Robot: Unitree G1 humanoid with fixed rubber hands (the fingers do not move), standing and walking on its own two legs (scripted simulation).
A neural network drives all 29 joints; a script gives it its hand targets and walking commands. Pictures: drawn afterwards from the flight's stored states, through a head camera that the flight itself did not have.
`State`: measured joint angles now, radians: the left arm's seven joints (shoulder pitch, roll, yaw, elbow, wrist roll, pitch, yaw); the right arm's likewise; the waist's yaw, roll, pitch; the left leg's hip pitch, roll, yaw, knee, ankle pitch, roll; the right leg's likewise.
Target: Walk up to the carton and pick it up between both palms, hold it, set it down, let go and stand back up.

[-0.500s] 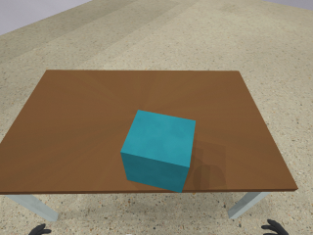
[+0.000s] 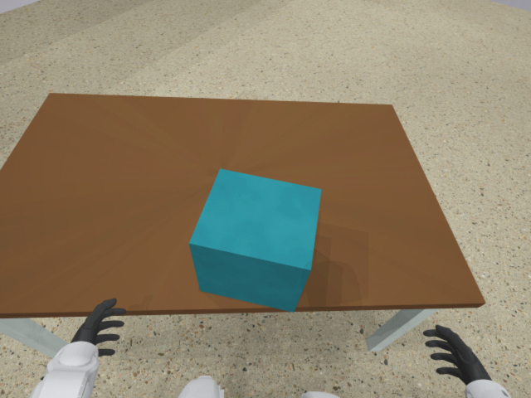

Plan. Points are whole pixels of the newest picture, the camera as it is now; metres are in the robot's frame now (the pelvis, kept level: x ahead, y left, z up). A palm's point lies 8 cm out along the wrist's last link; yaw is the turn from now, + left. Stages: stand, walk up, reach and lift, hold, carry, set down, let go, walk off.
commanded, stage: reach and lift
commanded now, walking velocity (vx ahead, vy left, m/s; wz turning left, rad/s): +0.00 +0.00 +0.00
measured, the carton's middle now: (257, 242) +0.40 +0.01 -0.09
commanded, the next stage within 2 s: none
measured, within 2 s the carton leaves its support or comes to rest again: neither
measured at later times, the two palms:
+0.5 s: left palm (78, 365) +0.19 +0.27 -0.05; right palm (446, 388) +0.14 -0.25 -0.04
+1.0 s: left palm (79, 335) +0.22 +0.27 -0.03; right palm (414, 366) +0.17 -0.20 -0.02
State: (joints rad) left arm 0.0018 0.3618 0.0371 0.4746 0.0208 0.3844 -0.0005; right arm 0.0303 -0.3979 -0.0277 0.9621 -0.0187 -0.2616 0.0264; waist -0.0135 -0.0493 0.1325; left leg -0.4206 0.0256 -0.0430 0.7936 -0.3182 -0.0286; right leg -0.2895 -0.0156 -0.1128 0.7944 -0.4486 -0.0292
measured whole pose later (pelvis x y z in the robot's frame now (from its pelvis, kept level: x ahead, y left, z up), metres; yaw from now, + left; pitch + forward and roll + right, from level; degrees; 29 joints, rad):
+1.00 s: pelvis +0.00 +0.02 +0.02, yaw +0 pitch -2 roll -1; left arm 0.12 0.35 0.04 0.47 -0.06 -0.14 -0.09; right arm 0.21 -0.10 -0.03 0.68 0.06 -0.45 -0.10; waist -0.01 -0.08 0.07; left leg -0.37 0.02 -0.04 0.66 -0.25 -0.01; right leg -0.23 -0.02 -0.11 0.63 -0.37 -0.02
